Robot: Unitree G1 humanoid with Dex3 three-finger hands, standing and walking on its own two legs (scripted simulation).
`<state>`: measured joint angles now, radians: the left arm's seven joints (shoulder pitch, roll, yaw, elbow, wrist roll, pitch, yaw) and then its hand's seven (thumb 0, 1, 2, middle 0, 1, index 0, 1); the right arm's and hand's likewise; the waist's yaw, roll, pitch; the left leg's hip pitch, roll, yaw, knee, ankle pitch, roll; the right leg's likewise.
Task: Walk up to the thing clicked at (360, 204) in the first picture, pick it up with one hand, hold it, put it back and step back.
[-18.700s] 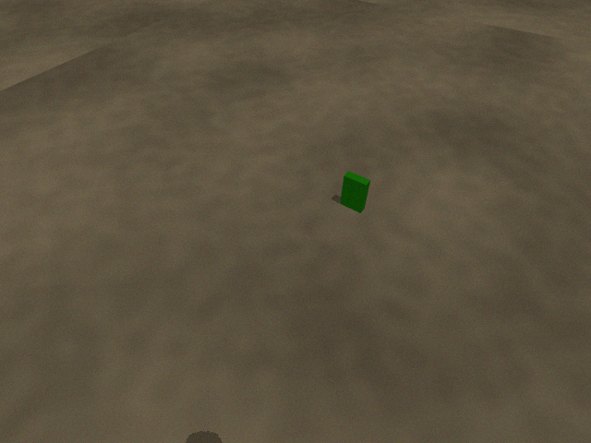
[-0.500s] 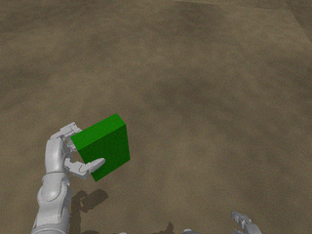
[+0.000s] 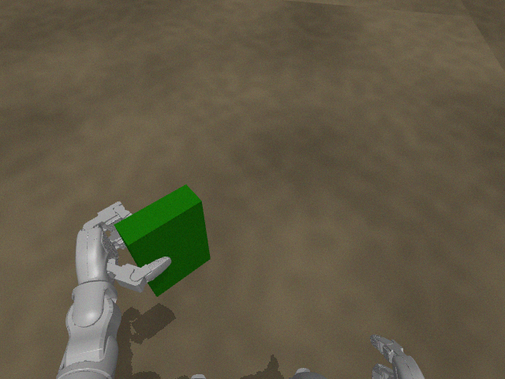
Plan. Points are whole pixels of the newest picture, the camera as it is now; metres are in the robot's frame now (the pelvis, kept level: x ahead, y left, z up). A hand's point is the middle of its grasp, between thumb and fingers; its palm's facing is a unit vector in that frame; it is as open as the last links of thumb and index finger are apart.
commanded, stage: crouch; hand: left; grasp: from the side
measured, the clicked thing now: (170, 244) +0.34 +0.13 +0.01
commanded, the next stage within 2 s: lower in 1.64 s
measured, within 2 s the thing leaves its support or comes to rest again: neither
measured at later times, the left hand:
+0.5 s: hand (154, 284) +0.35 +0.21 -0.20, palm faces +0.25 -0.97 -0.05, open 8.6 cm
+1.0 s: hand (162, 306) +0.36 +0.23 -0.39, palm faces +0.27 -0.96 -0.04, open 8.6 cm
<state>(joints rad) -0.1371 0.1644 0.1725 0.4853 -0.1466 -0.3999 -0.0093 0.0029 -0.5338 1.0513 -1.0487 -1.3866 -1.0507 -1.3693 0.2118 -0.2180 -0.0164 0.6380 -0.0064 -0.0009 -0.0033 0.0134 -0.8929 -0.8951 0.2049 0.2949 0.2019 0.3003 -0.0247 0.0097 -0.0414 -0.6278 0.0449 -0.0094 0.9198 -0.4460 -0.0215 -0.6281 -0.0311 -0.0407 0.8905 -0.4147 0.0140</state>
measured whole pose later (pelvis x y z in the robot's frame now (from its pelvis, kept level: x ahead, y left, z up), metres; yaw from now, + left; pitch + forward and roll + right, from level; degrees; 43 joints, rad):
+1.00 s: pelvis -0.09 +0.01 -0.35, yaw -3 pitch +31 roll -4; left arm -0.64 0.38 0.49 1.09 -0.07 -0.80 -0.06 0.00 -0.57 1.10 -1.05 -1.43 -1.06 -1.42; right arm 0.08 -0.27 0.03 0.73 -0.11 0.01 0.09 0.01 -0.93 -0.91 0.20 0.29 0.20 0.30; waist -0.12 -0.02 -0.10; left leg -2.12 0.02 -0.10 2.26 -0.69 -0.02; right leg -2.10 -0.04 -0.03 2.20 -0.64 0.02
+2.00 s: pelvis -0.09 +0.02 -0.43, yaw -8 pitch +23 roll -10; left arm -0.62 0.54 0.55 1.18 -0.08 -0.90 -0.04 0.00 -0.51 1.03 -1.03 -1.40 -1.04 -1.39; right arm -0.03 -0.33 0.22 0.68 -0.21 0.04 0.14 0.01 -0.92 -0.90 0.21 0.30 0.20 0.30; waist -0.19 -0.09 0.12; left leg -2.27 0.00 -0.21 2.56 -0.70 -0.03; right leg -2.21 -0.01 -0.11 2.40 -0.61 0.05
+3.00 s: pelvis -0.10 +0.03 -0.44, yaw -13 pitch +15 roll -15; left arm -0.64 0.75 0.59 1.38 -0.06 -1.07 0.04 0.00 -0.45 0.96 -1.02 -1.35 -1.03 -1.34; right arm -0.14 -0.37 0.42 0.61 -0.33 0.03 0.16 0.00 -0.91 -0.90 0.21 0.30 0.21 0.30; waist -0.24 -0.21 0.28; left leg -2.23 0.00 -0.32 2.65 -0.72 -0.02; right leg -2.12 0.02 -0.19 2.40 -0.58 0.07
